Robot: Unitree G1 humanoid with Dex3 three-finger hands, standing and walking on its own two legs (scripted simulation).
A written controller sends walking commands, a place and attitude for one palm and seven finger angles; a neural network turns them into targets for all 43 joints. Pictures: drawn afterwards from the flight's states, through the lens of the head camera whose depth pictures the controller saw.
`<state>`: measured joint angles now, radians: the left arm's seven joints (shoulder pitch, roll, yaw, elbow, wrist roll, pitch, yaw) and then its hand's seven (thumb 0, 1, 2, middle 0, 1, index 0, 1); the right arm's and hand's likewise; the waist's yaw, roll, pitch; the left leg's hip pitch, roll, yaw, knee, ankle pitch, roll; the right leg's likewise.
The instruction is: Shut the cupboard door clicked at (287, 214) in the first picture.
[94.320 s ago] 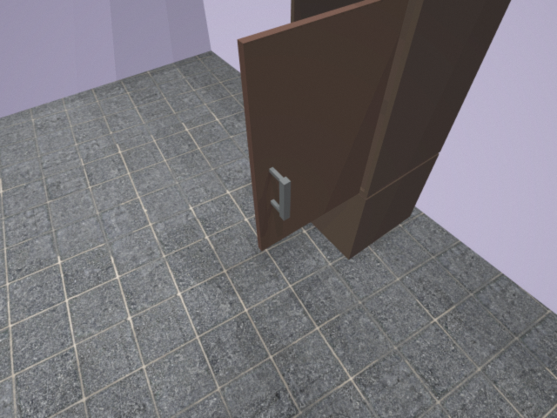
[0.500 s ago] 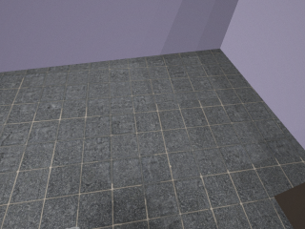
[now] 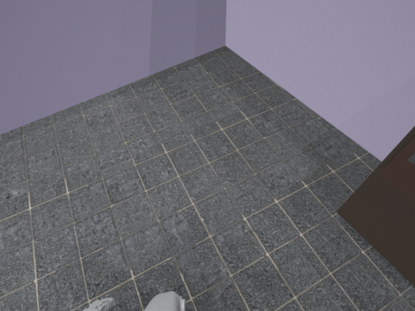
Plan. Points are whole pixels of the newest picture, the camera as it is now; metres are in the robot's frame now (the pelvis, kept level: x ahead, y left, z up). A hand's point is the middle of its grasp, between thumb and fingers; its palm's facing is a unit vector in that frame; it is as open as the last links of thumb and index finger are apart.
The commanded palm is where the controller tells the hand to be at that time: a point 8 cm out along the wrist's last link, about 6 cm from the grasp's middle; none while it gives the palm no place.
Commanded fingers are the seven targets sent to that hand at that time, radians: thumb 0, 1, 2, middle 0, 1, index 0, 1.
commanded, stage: turn to face it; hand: left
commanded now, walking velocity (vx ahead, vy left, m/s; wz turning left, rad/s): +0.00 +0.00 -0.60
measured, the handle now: out of the picture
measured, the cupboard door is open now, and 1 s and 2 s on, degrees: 2 2 2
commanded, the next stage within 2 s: take the last steps up to it in 1.40 s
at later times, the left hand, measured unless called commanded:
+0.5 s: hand (133, 287) +0.18 +0.19 -0.15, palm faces -0.28 -0.93 -0.23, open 7.4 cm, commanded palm none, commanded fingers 0.00 0.90 0.90 -0.20 -0.30 -0.20 -0.30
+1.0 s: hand (162, 269) +0.23 +0.13 -0.17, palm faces -0.52 -0.83 -0.21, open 7.4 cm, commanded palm none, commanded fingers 0.00 0.90 0.90 -0.20 -0.30 -0.20 -0.30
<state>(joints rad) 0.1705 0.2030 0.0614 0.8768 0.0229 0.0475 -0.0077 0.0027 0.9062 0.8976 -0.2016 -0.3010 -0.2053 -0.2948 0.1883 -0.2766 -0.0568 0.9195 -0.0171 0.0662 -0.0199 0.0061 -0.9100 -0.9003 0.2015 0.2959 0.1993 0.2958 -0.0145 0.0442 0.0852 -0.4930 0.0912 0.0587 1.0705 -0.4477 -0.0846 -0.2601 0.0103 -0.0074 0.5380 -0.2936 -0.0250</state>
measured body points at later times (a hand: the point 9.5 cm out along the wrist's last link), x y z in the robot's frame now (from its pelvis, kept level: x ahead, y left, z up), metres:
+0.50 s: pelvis +0.02 +0.01 +0.00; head +0.07 +0.00 +0.45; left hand +0.20 +0.24 -0.14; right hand +0.01 -0.25 -0.14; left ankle +0.05 +0.14 -0.73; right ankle -0.03 -0.11 -0.70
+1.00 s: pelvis +0.05 +0.00 -0.01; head +0.09 -0.01 +0.44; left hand +0.26 +0.18 -0.16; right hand +0.00 -0.27 -0.13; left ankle +0.13 +0.09 -0.74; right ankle -0.04 -0.09 -0.70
